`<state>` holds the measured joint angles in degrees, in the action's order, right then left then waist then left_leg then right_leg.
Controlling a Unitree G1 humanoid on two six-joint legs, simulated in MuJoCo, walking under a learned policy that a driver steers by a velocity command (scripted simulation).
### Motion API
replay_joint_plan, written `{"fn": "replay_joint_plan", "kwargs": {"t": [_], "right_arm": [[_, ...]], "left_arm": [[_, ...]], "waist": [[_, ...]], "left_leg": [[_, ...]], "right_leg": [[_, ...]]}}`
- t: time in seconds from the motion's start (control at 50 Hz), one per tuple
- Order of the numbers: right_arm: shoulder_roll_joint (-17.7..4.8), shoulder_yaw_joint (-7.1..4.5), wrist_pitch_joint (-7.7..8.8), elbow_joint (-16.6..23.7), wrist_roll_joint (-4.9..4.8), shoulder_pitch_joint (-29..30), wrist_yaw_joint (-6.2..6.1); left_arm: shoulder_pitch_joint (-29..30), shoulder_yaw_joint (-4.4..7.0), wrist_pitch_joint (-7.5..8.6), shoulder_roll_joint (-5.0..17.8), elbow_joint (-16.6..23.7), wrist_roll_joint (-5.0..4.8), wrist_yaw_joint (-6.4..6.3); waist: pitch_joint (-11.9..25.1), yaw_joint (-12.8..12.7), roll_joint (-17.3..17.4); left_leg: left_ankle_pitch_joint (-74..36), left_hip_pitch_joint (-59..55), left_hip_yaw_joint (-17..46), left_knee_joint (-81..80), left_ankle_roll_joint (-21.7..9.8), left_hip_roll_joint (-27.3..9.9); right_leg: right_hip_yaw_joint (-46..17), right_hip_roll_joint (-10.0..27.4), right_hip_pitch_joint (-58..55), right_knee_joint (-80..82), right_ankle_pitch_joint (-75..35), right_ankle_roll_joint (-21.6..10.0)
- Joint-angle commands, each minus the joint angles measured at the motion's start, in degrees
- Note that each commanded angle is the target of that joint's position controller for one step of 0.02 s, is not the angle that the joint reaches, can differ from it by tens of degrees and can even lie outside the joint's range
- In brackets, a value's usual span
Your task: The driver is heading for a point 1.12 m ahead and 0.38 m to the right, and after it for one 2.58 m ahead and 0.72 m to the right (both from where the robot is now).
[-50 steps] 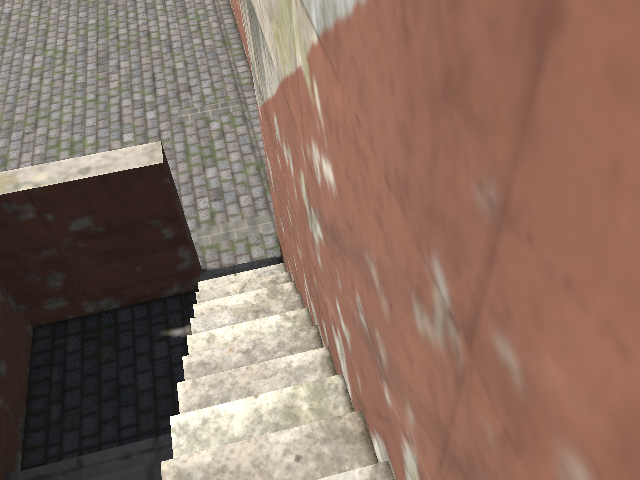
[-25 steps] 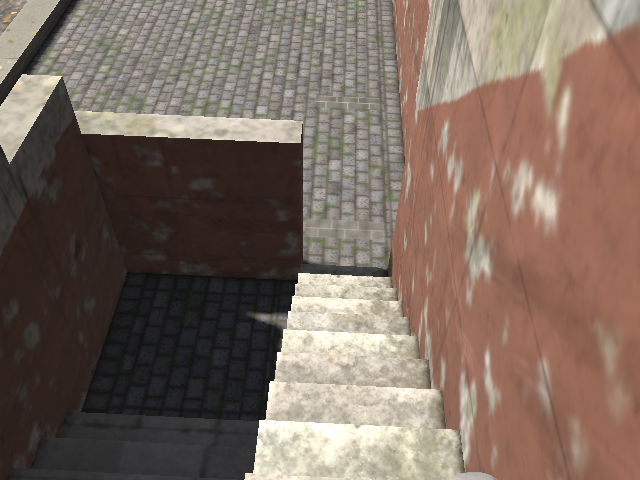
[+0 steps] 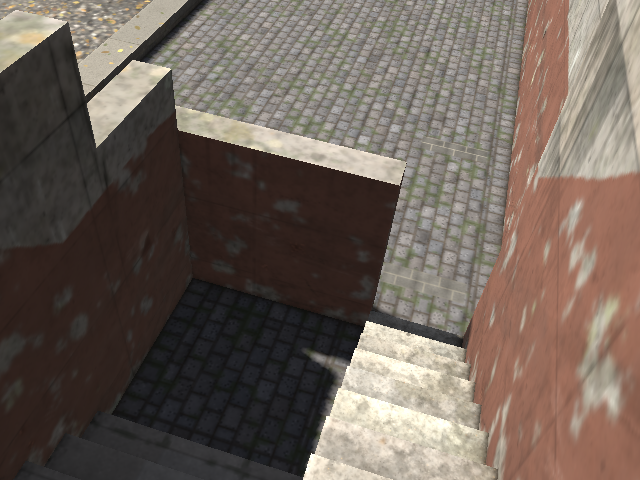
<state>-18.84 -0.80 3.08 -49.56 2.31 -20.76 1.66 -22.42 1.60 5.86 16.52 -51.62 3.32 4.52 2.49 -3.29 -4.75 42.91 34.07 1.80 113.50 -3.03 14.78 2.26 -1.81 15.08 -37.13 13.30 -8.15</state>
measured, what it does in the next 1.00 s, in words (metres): goes down, turning right: left foot 0.05 m lower, then right foot 0.14 m lower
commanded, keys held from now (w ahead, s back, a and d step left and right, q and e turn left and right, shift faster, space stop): w+e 0.14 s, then e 0.34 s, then w+e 0.24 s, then e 0.28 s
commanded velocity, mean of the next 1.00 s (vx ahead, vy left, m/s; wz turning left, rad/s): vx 0.28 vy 0.00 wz -0.48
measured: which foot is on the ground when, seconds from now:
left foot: up 0.00-0.12, down 0.14-0.34, up 0.36-0.66, down 0.68-1.00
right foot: down 0.00-0.14, up 0.16-0.38, down 0.40-0.68, up 0.70-1.00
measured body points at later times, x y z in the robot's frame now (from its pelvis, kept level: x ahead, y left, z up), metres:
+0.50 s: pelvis +0.27 -0.08 -0.29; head +0.26 -0.08 +0.16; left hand +0.40 +0.17 -0.41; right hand +0.33 -0.36 -0.38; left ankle +0.40 +0.08 -0.85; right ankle +0.23 -0.12 -0.94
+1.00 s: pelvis +0.48 -0.15 -0.42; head +0.51 -0.16 +0.03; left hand +0.69 -0.05 -0.55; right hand +0.33 -0.36 -0.55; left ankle +0.46 -0.05 -1.13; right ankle +0.52 -0.36 -0.90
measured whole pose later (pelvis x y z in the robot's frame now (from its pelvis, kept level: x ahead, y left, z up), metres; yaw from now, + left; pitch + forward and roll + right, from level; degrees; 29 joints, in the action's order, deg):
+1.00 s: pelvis +0.48 -0.15 -0.42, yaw -32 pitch +2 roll +0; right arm -13.5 0.7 10.2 -48.8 3.7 -27.1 -2.3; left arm -13.9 -2.5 1.1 11.1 -39.8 0.7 7.4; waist -2.1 2.6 -1.5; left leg 29.2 15.4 -9.2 43.3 -3.3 -1.1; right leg -4.0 4.8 72.5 -102.8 1.1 6.9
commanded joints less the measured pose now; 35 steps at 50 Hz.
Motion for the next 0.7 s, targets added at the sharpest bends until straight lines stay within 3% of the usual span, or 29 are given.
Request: {"fn": "replay_joint_plan", "kwargs": {"t": [0.02, 0.04, 0.06, 0.08, 0.1, 0.12, 0.14, 0.16, 0.18, 0.2, 0.22, 0.24, 0.26, 0.28, 0.3, 0.34, 0.36, 0.38, 0.4, 0.42, 0.44, 0.48, 0.5, 0.52, 0.56, 0.62, 0.66, 0.68, 0.7], "right_arm": [[-1.62, 1.25, 3.06, 11.22, 3.05, 1.21, 5.02], [2.99, 2.68, 4.87, 10.62, 3.46, 4.03, 4.70], [4.70, 3.30, 6.10, 5.44, 4.21, -7.34, 4.87], [10.97, 5.38, 5.92, 5.23, 7.50, -6.87, 6.30], [8.33, 3.94, 6.22, -0.21, 7.31, -19.25, 8.56], [1.68, 1.62, 6.79, -1.00, 5.12, -22.42, 8.83], [-4.61, -0.55, 6.42, -0.36, 2.93, -19.83, 6.74], [-20.34, -4.72, 5.76, 7.09, -0.80, -18.94, 4.09], [-13.57, -3.97, 6.61, 3.24, 1.97, -17.93, 1.57], [-7.39, -1.58, 5.79, 6.65, -0.56, -14.04, -0.66], [-3.28, 0.18, 4.29, 12.14, -2.80, -2.57, -1.56], [-2.26, 0.55, 3.83, 16.36, -3.91, 6.37, -4.42], [4.02, 1.90, 3.69, 19.23, -2.11, 12.64, -7.23], [5.30, 2.80, 4.90, 16.20, -0.70, 5.92, -8.13], [6.32, 4.23, 6.24, 13.68, 2.80, 5.80, -7.70], [3.93, 4.00, 8.64, 13.20, 4.84, 9.41, -6.14], [2.40, 3.85, 8.81, 13.48, 6.54, 12.95, -3.65], [-1.84, 1.92, 9.12, 15.10, 4.40, 16.08, -1.21], [-3.75, 0.91, 9.34, 20.19, 1.71, 24.31, 0.69], [-2.69, -0.61, 7.94, 25.29, 0.22, 24.50, 0.48], [1.16, 0.23, 6.85, 22.82, 1.71, 13.06, 0.39], [-0.89, 0.33, 6.55, 21.12, -2.86, 8.23, -1.69], [-1.44, 0.36, 6.90, 18.71, -2.02, 0.14, -1.87], [-4.20, -0.30, 6.32, 15.39, -0.37, -1.49, -1.04], [-2.69, 0.05, 4.16, 13.53, 4.05, -2.68, -0.36], [0.13, 1.19, 0.62, 14.96, 2.49, -1.03, 1.96], [-1.85, 1.01, -0.41, 7.22, 3.05, -13.47, 3.28], [-4.83, -0.87, 0.15, 2.23, 3.60, -18.70, 3.84], [-7.80, -1.90, 1.71, 1.00, 2.75, -25.38, 4.20]], "left_arm": [[7.58, -1.14, 1.74, -1.04, 1.97, 3.16, 0.30], [10.86, -2.36, 2.62, -5.42, 2.66, 3.07, -0.97], [11.97, -2.64, 3.65, -5.55, 3.81, 3.32, -2.19], [13.53, -0.07, 1.55, 1.52, 2.16, 5.09, -2.41], [13.97, 1.40, 1.23, 4.86, 2.66, 3.08, -3.22], [11.30, 3.88, 1.34, 9.59, 3.51, 0.92, -2.55], [17.53, 2.29, 0.74, 5.21, 7.43, 1.62, -1.33], [5.45, 0.36, 1.20, -2.18, 6.27, 1.37, 0.21], [22.00, 0.79, 1.53, 0.68, 13.79, 0.29, -1.18], [26.48, 0.86, 1.55, 2.45, 13.52, 2.01, -1.27], [11.37, 0.68, 1.43, 1.00, 8.38, 1.22, -0.98], [1.58, 0.48, 1.35, 0.04, 5.88, 2.10, -1.01], [0.13, -1.21, 2.97, -1.74, 7.65, 3.98, -0.88], [-4.77, -1.04, 3.60, -2.38, 4.62, 2.76, 1.19], [-13.49, -1.23, 4.03, -6.36, 1.13, 4.07, 1.97], [-8.93, -0.51, 4.75, -5.95, 4.34, 5.98, 3.60], [-13.86, 0.07, 4.71, -4.22, 4.22, 5.71, 2.57], [-25.28, 2.32, 3.70, 1.20, 0.69, 3.08, 0.21], [-27.91, 3.33, 3.37, 4.08, 1.06, 1.42, -1.15], [-19.29, 2.76, 3.02, 7.31, 4.96, 0.52, -2.53], [-2.41, 2.81, 1.45, 11.05, 9.54, -0.95, -3.62], [5.17, 2.48, 1.59, 9.42, 9.98, -1.46, -2.00], [7.90, 1.19, 2.87, 6.38, 12.41, -1.34, -1.82], [9.85, -0.82, 3.93, 0.67, 13.19, 0.71, -2.58], [12.33, -0.53, 2.08, 4.66, 13.77, 0.12, -3.92], [15.47, 0.39, 1.24, 10.59, 15.46, -0.07, -0.64], [18.33, -0.15, 0.28, 9.21, 15.91, 1.36, 3.07], [12.67, -0.77, -0.40, 5.50, 13.16, 2.90, 4.27], [7.40, -1.56, 0.08, 0.51, 11.35, 2.17, 5.88]], "waist": [[-2.54, 7.85, 8.21], [-1.74, 9.04, 7.63], [-0.49, 11.91, 4.16], [-5.98, 15.53, -4.44], [-4.79, 20.08, -1.72], [-5.50, 20.75, 5.77], [-8.12, 17.24, 10.05], [4.59, 16.04, 26.36], [-13.27, 17.84, 2.43], [-12.38, 16.69, 12.98], [-6.45, 8.88, 16.64], [-5.93, 4.70, 16.47], [-2.04, 3.88, 11.85], [-3.64, 5.78, 5.90], [-4.73, 2.46, 4.65], [-5.91, 2.49, 4.13], [-7.01, -2.18, 5.73], [-6.33, -10.32, -8.67], [-6.68, -15.28, -14.40], [-7.55, -10.91, -19.25], [-4.51, 3.38, -15.68], [0.57, 9.40, 2.61], [2.24, 11.28, -5.22], [-6.59, 9.96, 2.97], [-5.38, 9.85, 10.00], [-6.55, 8.05, 0.88], [-2.80, 12.21, 7.29], [1.75, 11.16, 11.31], [12.33, 9.14, 19.08]], "left_leg": [[-10.76, 30.43, 7.36, -22.53, -0.51, -13.82], [-18.15, 19.53, 4.19, -34.49, 2.35, -15.55], [-43.16, -9.88, 0.77, -49.74, 2.18, -13.49], [-46.72, -38.79, -2.45, -49.33, 3.24, -12.76], [-54.75, -54.96, -14.70, -38.14, 3.65, -6.25], [-43.36, -53.75, -17.65, -45.01, 3.89, -5.69], [-52.52, -45.56, -3.24, -61.82, 0.79, -13.84], [-70.91, -48.22, 37.69, -77.71, -21.17, -39.70], [-41.31, -34.81, 40.85, -87.26, -19.22, -38.80], [-10.14, -20.24, 49.99, -92.00, -15.09, -34.76], [-1.02, -7.65, 53.51, -93.63, -15.20, -35.34], [9.19, 8.44, 41.66, -88.88, -15.56, -29.70], [-13.45, 3.19, 23.15, -88.71, -10.81, -25.67], [-3.38, 16.38, 19.35, -77.11, -7.91, -23.08], [-1.12, 29.40, 8.59, -67.47, -4.74, -21.76], [2.03, 35.29, -6.79, -57.57, 1.97, -19.15], [2.67, 42.62, -8.69, -47.94, 7.06, -19.11], [6.30, 37.23, -7.96, -32.60, 7.56, -20.51], [4.31, 35.20, -7.07, -20.12, 5.51, -16.84], [-5.60, 33.49, -1.30, -15.05, 2.03, -11.71], [-14.36, 32.49, 3.58, -18.98, -0.24, -12.17], [-26.58, 21.48, -1.59, -17.69, 0.71, -11.77], [-32.59, 21.73, 7.67, -21.68, 5.34, -15.22], [-40.80, 17.86, 8.22, -31.25, 7.23, -16.30], [-57.33, -3.67, 0.47, -44.56, 6.77, -11.98], [-29.51, -5.60, 1.28, -70.14, 8.26, -13.17], [-39.22, -24.67, -3.58, -87.74, 6.01, -13.87], [-44.58, -37.98, 0.00, -90.65, 0.53, -16.03], [-89.95, -58.49, 12.96, -74.41, -14.38, -28.64]], "right_leg": [[-17.91, 17.50, -10.10, 1.42, -38.01, -12.90], [-15.09, 11.44, 4.34, 2.29, -26.66, -8.69], [-5.94, 2.44, 29.95, -5.94, -16.40, -6.65], [-5.94, 1.76, 56.04, -12.95, -4.53, -5.64], [-6.57, -3.88, 64.81, -16.54, -12.07, -5.56], [-6.58, -4.16, 58.42, -25.42, -18.02, -5.45], [-5.61, -1.70, 56.64, -42.99, -0.54, -1.77], [-7.54, -5.90, 58.11, -66.54, 30.62, 5.33], [-10.72, -1.21, 73.21, -63.62, 24.10, 6.41], [-13.40, 1.84, 65.92, -51.17, 14.59, 6.56], [-12.95, 4.60, 50.40, -53.90, 11.34, 9.19], [-10.46, 3.41, 37.58, -49.52, 4.68, 9.92], [-4.70, 2.52, 35.59, -48.76, 4.34, 11.24], [-6.23, 6.61, 27.18, -38.18, -28.11, 11.38], [-5.16, 7.21, 9.53, -33.84, -44.63, 12.76], [0.66, 4.26, -8.15, -27.98, -40.28, 12.98], [-1.34, 4.25, -19.92, -36.09, -32.40, 11.55], [-0.90, 3.40, -20.62, -29.82, -23.97, 9.36], [-2.66, 2.54, -16.77, -17.07, -13.27, 4.23], [-14.22, 3.99, -5.59, -1.66, -1.01, -3.26], [-23.89, 5.28, 1.74, -7.98, -23.98, -8.75], [-17.68, 6.61, 11.29, -7.91, -36.33, -4.38], [-29.55, 10.86, 17.80, -14.57, -32.74, -6.43], [-32.79, 10.51, 30.23, -17.94, -5.73, -6.83], [-23.29, 0.96, 45.14, -24.30, 21.98, -7.36], [-36.60, 4.54, 31.84, -24.24, 22.64, -10.69], [-34.97, 0.73, 31.77, -40.97, 12.51, -9.31], [-30.05, -3.83, 35.30, -59.25, 3.88, -5.43], [-19.81, -9.56, 48.22, -84.75, 24.80, 2.49]]}}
